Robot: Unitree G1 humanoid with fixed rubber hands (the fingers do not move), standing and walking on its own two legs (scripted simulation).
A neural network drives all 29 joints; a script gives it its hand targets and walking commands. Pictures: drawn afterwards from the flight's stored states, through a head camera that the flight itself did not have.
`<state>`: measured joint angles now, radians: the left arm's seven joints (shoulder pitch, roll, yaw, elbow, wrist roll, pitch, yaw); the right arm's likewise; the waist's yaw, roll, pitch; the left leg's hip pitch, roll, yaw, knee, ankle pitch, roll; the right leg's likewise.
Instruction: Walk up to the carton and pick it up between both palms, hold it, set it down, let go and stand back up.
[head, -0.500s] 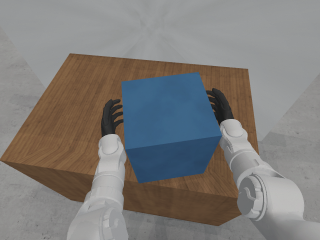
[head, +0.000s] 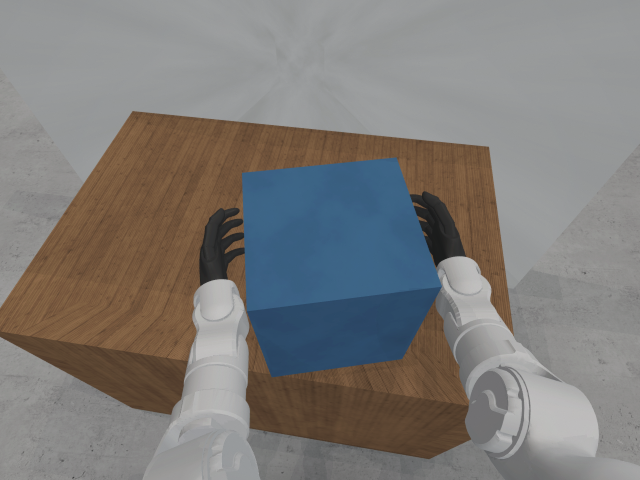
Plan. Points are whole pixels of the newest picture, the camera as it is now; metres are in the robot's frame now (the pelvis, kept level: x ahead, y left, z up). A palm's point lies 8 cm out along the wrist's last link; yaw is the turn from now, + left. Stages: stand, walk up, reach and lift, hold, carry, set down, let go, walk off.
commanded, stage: reach and lift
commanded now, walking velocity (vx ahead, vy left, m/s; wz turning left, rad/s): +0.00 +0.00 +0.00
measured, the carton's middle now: (329, 275) +0.39 +0.07 -0.04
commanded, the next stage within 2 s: none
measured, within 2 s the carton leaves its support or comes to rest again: leaves its support in 1.50 s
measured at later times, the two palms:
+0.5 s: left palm (217, 273) +0.33 +0.21 +0.02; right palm (444, 251) +0.42 -0.08 +0.03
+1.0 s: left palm (217, 276) +0.33 +0.21 +0.02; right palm (445, 252) +0.41 -0.08 +0.03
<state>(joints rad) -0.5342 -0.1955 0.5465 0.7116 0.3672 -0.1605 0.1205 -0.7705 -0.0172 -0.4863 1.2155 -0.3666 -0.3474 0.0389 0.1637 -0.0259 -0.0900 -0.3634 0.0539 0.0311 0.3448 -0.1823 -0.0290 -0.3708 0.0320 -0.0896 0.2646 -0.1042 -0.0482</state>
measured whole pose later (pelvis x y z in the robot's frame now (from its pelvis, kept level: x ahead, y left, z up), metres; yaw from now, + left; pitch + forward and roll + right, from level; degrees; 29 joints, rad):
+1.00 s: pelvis -0.01 +0.00 +0.00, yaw +1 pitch +14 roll -1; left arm -0.55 -0.16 0.52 0.84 0.29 -0.31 0.14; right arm -0.80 -0.06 -0.37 1.34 -0.33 -0.48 -0.04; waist 0.15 -0.01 -0.13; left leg -0.42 0.05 0.02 0.34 -0.16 -0.03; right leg -0.41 0.03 -0.11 0.25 -0.09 -0.05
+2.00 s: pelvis -0.02 +0.02 +0.00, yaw +2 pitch +0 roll -1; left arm -0.56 -0.07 0.28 0.47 0.20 0.25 0.13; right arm -0.62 -0.05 -0.08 0.81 0.07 0.01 -0.11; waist 0.01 -0.04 -0.05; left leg -0.15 0.03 0.01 0.35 -0.19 -0.01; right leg -0.13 0.01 -0.12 0.23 -0.10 -0.02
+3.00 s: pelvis -0.02 +0.03 +0.00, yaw +2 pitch -7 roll -1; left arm -0.58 -0.07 0.28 0.16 0.30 0.60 0.02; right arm -0.55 -0.01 -0.06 0.51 0.14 0.24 -0.17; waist -0.09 -0.05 0.04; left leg -0.03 0.01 0.02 0.36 -0.21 0.01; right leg -0.01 -0.01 -0.11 0.24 -0.11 0.00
